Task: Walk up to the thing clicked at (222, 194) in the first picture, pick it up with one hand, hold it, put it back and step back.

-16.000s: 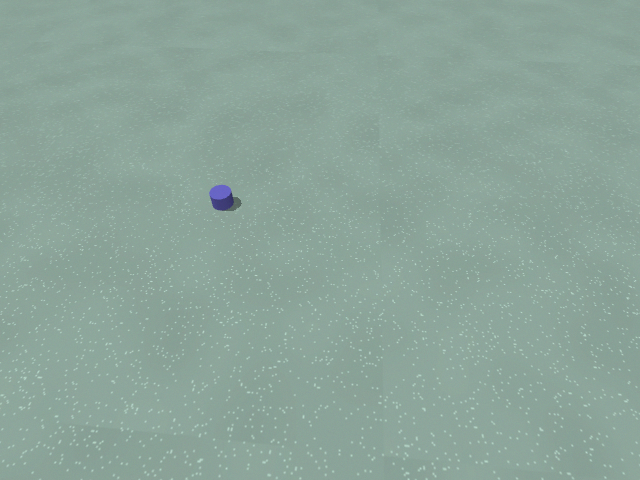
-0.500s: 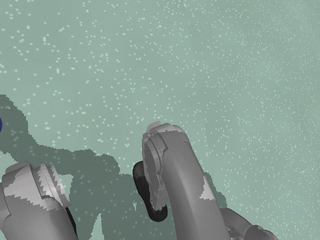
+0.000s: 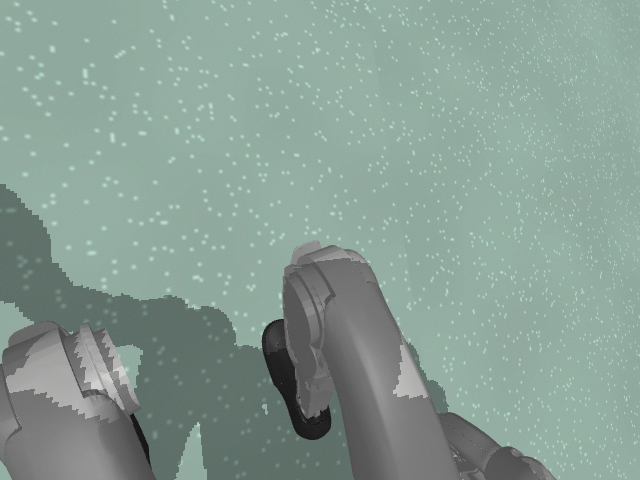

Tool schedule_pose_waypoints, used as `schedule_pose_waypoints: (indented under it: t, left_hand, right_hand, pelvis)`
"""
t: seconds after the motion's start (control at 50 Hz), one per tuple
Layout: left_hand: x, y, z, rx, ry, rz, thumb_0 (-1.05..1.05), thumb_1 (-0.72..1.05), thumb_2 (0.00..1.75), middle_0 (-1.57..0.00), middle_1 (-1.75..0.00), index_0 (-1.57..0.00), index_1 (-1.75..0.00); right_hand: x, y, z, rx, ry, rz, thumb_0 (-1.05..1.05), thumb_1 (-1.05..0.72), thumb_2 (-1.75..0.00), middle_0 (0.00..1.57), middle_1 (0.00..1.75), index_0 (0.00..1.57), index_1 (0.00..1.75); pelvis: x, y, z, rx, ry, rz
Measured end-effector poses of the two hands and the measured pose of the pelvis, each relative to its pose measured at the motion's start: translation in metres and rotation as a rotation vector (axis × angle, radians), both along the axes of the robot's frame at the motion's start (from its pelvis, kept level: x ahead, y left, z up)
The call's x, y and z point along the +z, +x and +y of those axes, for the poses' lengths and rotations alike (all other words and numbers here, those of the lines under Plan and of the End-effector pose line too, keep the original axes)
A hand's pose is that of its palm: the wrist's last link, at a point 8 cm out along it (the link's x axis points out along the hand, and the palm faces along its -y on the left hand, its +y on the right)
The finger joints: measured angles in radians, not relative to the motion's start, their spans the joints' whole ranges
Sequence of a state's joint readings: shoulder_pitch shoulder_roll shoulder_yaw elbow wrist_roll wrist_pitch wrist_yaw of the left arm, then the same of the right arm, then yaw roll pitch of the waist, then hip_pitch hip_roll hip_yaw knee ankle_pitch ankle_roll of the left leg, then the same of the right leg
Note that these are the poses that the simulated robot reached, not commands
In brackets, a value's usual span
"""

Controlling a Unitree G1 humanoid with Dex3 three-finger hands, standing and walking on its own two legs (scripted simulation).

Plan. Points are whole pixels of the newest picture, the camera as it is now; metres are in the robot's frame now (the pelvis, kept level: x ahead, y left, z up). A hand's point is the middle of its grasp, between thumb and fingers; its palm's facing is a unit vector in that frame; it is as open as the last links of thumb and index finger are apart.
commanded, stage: close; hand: left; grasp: from above
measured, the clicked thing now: out of the picture +0.43 +0.31 -0.27
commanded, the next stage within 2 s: settle in 0.10 s
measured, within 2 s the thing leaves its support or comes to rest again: leaves its support in 0.56 s
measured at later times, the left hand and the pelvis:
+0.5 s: hand out of the picture +0.42 +0.30 -0.24, palm faces -0.44 -0.18 -0.88, open 12.2 cm; pelvis +0.00 +0.00 +0.00, yaw +0 degrees
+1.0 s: hand out of the picture +0.40 +0.31 -0.15, palm faces -0.45 -0.13 -0.88, open 12.0 cm; pelvis +0.00 -0.01 +0.03, yaw +5 degrees
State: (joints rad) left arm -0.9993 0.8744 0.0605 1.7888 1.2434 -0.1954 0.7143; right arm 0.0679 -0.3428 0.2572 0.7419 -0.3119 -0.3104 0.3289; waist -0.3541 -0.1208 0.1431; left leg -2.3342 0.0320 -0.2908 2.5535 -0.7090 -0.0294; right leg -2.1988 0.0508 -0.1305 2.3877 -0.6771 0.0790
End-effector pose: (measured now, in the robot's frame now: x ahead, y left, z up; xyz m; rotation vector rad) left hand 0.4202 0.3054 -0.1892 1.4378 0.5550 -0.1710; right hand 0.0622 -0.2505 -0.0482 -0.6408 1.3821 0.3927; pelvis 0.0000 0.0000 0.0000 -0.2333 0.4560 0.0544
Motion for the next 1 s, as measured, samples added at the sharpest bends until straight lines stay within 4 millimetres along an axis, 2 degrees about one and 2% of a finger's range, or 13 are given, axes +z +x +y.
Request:
schedule_pose_waypoints:
  t: [0.22,0.54,0.62,0.7,0.88,1.0]
  left_hand:
    - [0.0,0.001,0.0,0.0,0.004,0.003,0.0,-0.41,0.97,-0.33,-1.08,-0.36,-1.07]
    - [0.005,0.002,0.004,0.022,-0.016,0.0,0.0,-0.4,0.95,-0.37,-1.04,-0.38,-1.02]
    - [0.018,0.002,0.005,0.005,-0.007,-0.05,0.0,-0.38,0.92,-0.37,-1.01,-0.39,-1.0]
    - [0.037,0.0,0.006,0.01,0.01,-0.069,0.0,-0.37,0.9,-0.38,-0.99,-0.4,-0.98]
    - [0.077,-0.006,0.006,0.031,0.038,-0.004,0.0,-0.35,0.87,-0.4,-0.96,-0.43,-0.94]
    - [0.096,-0.009,0.006,0.02,0.027,0.023,0.0,-0.36,0.87,-0.42,-0.94,-0.45,-0.92]
  right_hand:
    - [0.0,0.002,-0.002,0.005,0.003,0.001,0.0,-0.91,-0.9,0.2,0.3,0.2,0.3]
    - [0.0,-0.009,-0.008,-0.076,-0.022,0.025,0.0,-0.92,-0.91,0.2,0.3,0.2,0.3]
    - [-0.004,-0.003,-0.009,-0.113,-0.01,0.02,0.0,-0.92,-0.9,0.2,0.3,0.2,0.3]
    - [-0.009,0.01,-0.011,-0.159,0.008,-0.013,0.0,-0.91,-0.9,0.21,0.3,0.2,0.3]
    - [-0.019,0.045,-0.012,-0.209,0.045,-0.115,0.0,-0.91,-0.9,0.2,0.3,0.2,0.3]
    - [-0.019,0.051,-0.014,-0.224,0.041,-0.139,0.0,-0.91,-0.9,0.2,0.3,0.2,0.3]
  pelvis:
    - [0.001,0.0,-0.002,0.0,0.005,0.001]
    - [0.002,0.004,-0.003,0.004,0.007,0.033]
    - [0.003,0.007,-0.003,0.008,0.014,0.058]
    - [0.007,0.009,-0.003,0.014,0.023,0.09]
    - [0.019,0.007,-0.005,0.034,0.055,0.122]
    - [0.026,0.003,-0.009,0.048,0.075,0.119]
